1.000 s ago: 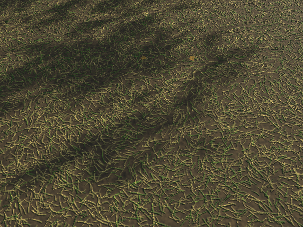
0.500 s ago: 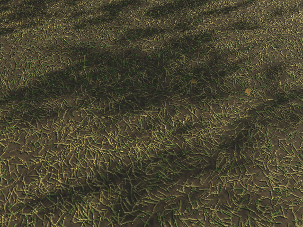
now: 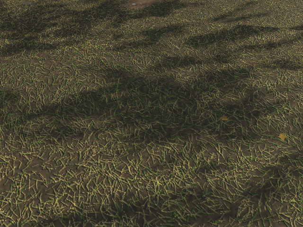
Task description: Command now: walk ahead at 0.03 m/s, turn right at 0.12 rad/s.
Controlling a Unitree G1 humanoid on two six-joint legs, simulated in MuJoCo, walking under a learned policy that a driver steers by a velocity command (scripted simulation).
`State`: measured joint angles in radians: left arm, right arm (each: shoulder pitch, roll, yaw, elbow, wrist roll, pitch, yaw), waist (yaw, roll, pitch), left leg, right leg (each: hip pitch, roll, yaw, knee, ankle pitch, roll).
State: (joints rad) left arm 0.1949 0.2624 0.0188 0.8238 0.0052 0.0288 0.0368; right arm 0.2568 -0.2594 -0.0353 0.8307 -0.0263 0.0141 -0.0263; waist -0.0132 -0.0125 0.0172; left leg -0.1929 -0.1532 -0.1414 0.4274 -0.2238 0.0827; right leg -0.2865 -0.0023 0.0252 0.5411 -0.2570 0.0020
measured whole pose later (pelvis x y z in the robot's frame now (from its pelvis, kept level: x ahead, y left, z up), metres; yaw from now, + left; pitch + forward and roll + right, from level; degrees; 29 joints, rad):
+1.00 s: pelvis -0.04 +0.01 +0.00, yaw -16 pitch -1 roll +0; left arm 0.13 0.23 0.01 0.87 0.01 0.03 0.04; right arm 0.28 -0.27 -0.03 0.88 -0.01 0.05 -0.01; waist -0.04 0.03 0.06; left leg -0.32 -0.02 -0.01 0.83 -0.49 0.02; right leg -0.13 0.01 -0.04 0.41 -0.26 -0.03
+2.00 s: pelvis +0.34 +0.02 +0.00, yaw -12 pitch +0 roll -1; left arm 0.39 0.26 0.05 0.93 0.00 -0.05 -0.01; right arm 0.12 -0.25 -0.01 0.78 -0.05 -0.04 0.02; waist 0.03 0.02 0.06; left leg -0.65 0.11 -0.06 0.92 -0.17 -0.03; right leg -0.11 0.16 0.06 0.31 -0.19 -0.14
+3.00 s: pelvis +0.84 -0.13 +0.01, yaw -13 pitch +1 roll -1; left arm 0.37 0.24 0.04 0.87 0.02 -0.10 0.01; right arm 0.21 -0.29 -0.07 0.83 -0.03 0.00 0.05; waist 0.02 0.05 0.02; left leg -0.64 0.07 0.00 1.03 -0.17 0.04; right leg -0.07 0.01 -0.18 0.27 -0.22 -0.05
